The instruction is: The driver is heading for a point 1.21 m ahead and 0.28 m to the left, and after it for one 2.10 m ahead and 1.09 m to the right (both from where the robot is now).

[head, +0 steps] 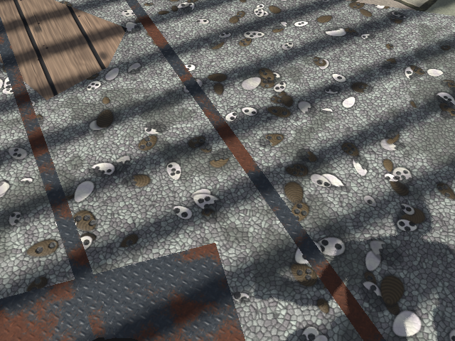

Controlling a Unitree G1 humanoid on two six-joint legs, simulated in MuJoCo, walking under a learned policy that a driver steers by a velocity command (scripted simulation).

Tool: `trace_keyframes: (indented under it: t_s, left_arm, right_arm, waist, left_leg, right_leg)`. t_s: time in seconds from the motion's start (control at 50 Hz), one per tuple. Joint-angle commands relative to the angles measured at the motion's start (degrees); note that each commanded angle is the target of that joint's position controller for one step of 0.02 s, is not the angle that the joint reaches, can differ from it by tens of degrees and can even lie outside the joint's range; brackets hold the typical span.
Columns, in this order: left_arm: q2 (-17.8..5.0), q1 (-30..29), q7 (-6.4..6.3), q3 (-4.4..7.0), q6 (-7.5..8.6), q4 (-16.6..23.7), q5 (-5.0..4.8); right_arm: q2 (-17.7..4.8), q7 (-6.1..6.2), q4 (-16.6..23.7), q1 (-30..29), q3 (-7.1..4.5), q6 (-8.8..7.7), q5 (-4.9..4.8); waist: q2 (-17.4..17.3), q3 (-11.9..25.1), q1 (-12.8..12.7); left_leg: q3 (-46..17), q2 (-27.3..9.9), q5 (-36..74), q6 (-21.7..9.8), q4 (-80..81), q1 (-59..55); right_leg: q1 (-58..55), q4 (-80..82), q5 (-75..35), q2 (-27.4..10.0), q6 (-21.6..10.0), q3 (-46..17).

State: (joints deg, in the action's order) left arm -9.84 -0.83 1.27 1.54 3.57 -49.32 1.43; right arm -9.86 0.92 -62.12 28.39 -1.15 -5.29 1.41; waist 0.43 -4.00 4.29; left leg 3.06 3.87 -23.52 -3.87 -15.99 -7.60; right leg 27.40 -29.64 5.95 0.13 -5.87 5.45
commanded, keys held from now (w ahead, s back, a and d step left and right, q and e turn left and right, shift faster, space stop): w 1.00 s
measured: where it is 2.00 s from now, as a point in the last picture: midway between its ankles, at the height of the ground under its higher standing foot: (198, 159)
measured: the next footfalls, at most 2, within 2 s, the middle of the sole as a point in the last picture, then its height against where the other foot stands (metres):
right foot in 0.02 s outside the picture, level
left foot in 0.56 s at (194, 332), level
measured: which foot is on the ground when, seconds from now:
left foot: down 0.00-0.02, up 0.04-0.54, down 0.56-1.00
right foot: up 0.00-0.00, down 0.02-0.56, up 0.58-1.00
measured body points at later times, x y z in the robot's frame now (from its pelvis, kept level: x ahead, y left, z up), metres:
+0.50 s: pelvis +0.27 +0.00 +0.01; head +0.30 +0.00 +0.46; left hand +0.18 +0.22 -0.13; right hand +0.46 -0.21 -0.11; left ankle +0.42 +0.10 -0.70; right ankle +0.14 -0.08 -0.73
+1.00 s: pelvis +0.53 +0.03 +0.02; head +0.55 +0.04 +0.47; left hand +0.69 +0.25 -0.11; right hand +0.45 -0.20 -0.12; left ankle +0.43 +0.09 -0.73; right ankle +0.69 -0.10 -0.68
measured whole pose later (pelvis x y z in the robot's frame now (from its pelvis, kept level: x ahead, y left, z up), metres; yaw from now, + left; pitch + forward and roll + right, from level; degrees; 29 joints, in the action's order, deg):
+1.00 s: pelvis +0.53 +0.03 +0.02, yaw +0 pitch +0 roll +1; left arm -11.0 3.7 1.7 2.4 1.7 -52.2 1.4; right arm -9.0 0.3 -60.6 27.5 -1.7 -5.6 0.8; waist 2.3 -2.2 3.2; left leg 4.9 5.2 -14.1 -5.1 -9.8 -3.7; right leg 35.4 -40.2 1.5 -5.0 -1.8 3.0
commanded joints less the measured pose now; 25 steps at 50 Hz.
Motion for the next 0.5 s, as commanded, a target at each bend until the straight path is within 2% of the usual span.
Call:
trace_keyframes:
  t_s: [0.02,0.04,0.06,0.08,0.1,0.12,0.14,0.16,0.2,0.24,0.28,0.34,0.42,0.46,0.5]
  left_arm:
    - [-10.8,25.2,-1.7,3.81,1.52,-4.4,1.63]
    - [-16.7,30.5,-1.7,5.44,1.28,-5.0,2.62]
    - [-13.6,27.0,-1.0,4.97,0.37,-5.0,0.34]
    - [-11.3,20.1,-0.78,4.13,0.38,-4.1,-0.48]
    - [-8.0,16.7,-0.53,3.31,0.86,-3.7,-0.36]
    - [-6.2,15.8,-0.67,2.74,1.32,-4.1,-0.29]
    - [-4.4,16.0,-0.94,2.14,1.66,-5.1,-0.45]
    - [-4.0,17.4,-1.06,1.93,2.1,-5.9,-0.45]
    - [-5.6,20.3,-1.18,2.15,2.88,-7.3,-0.77]
    - [-6.9,22.2,-1.2,2.31,3.05,-7.9,-0.76]
    - [-6.7,24.2,-1.16,2.05,2.89,-8.3,-0.76]
    - [-6.6,27.0,-1.17,1.72,2.8,-8.9,-0.77]
    - [-7.2,31.1,-1.61,1.64,2.64,-10.3,-0.43]
    - [-7.6,31.8,-2.0,1.73,2.41,-10.9,-0.06]
    - [-8.3,30.6,-2.37,1.94,2.24,-11.0,0.17]
  right_arm:
    - [-8.0,0.16,3.3,-1.1,-1.12,-0.32,-0.76]
    - [-1.6,-0.6,4.5,5.8,0.09,-0.2,-3.38]
    - [-8.0,-0.32,3.9,2.5,-1.72,-0.02,-1.75]
    - [-7.8,-0.43,6.0,-2.7,-2.02,-0.13,-1.21]
    - [-7.0,-0.64,6.7,-5.6,-1.89,-0.37,-0.98]
    - [-6.2,-0.84,6.6,-6.4,-2.07,0.13,-0.4]
    - [-5.0,-1.19,6.5,-5.4,-1.93,1.0,0.43]
    - [-3.8,-1.6,6.2,-4.6,-1.84,1.71,0.68]
    - [-3.4,-2.21,6.8,-6.0,-1.95,2.58,0.91]
    - [-3.9,-2.51,8.7,-11.0,-2.05,3.06,0.93]
    - [-4.4,-2.64,10.7,-16.7,-2.01,3.15,0.69]
    - [-3.7,-2.73,13.0,-23.6,-1.45,2.92,0.14]
    - [-3.9,-2.52,15.1,-29.8,-1.08,2.64,-0.12]
    - [-4.5,-2.45,16.1,-31.4,-1.25,2.31,-0.08]
    - [-5.2,-2.25,16.2,-30.0,-1.6,1.81,-0.07]
  waist:
    - [-1.9,13.3,-13.5]
    - [11.4,22.1,-11.4]
    - [3.3,20.6,-10.8]
    - [2.7,10.6,-8.0]
    - [0.5,6.0,-6.7]
    - [0.5,3.2,-5.0]
    - [1.5,2.3,-3.2]
    - [2.0,2.4,-2.6]
    - [2.3,1.9,-1.9]
    - [2.5,0.3,-2.3]
    - [2.6,-0.9,-3.5]
    - [2.9,-1.5,-5.2]
    - [3.5,-2.0,-7.3]
    - [3.6,-2.4,-7.3]
    - [3.7,-1.8,-5.7]
  left_leg:
    - [-1.9,-12.0,47.3,-3.8,-32.2,14.2]
    - [2.0,-1.7,6.8,-0.7,-56.5,35.9]
    - [-5.6,-1.2,-3.9,-1.7,-62.3,41.6]
    - [-6.4,-4.3,1.1,-2.0,-61.0,44.3]
    - [-6.2,-6.2,4.5,-1.9,-57.8,43.1]
    - [-6.1,-7.6,5.9,-1.7,-54.6,40.9]
    - [-5.8,-8.5,6.6,-1.0,-51.9,38.0]
    - [-5.3,-8.5,7.1,-0.5,-50.5,36.4]
    - [-4.0,-8.8,8.7,0.4,-48.4,37.7]
    - [-2.9,-9.9,12.5,1.4,-44.9,41.6]
    - [-1.8,-10.4,16.6,2.2,-39.6,44.7]
    - [-0.1,-9.6,21.5,2.7,-29.7,44.2]
    - [1.4,-7.8,22.9,1.5,-21.6,43.9]
    - [1.3,-7.3,20.4,0.3,-19.2,44.2]
    - [1.8,-5.9,16.3,-1.4,-16.5,40.4]
  right_leg:
    - [-31.7,4.3,3.7,-5.8,-5.3,-8.1]
    - [-49.7,7.2,6.3,-24.3,-14.8,-36.9]
    - [-45.6,12.6,8.4,-23.4,-14.4,-43.5]
    - [-36.5,14.4,8.5,-21.2,-12.3,-33.5]
    - [-29.3,16.7,3.8,-18.7,-10.6,-27.6]
    - [-24.2,18.1,0.2,-16.0,-8.5,-22.7]
    - [-20.3,19.3,-2.3,-13.8,-6.8,-18.8]
    - [-18.9,19.8,-4.5,-12.9,-6.3,-16.8]
    - [-18.4,20.9,-8.8,-11.9,-6.5,-14.0]
    - [-18.7,22.5,-9.0,-11.2,-6.5,-12.2]
    - [-19.9,23.3,-10.7,-10.4,-6.1,-10.7]
    - [-21.8,23.2,-14.7,-9.3,-5.3,-8.5]
    - [-28.5,21.8,-18.3,-10.9,-5.4,-7.9]
    - [-32.3,20.1,-21.2,-12.5,-5.5,-8.1]
    - [-34.3,16.4,-29.1,-13.3,-4.8,-7.3]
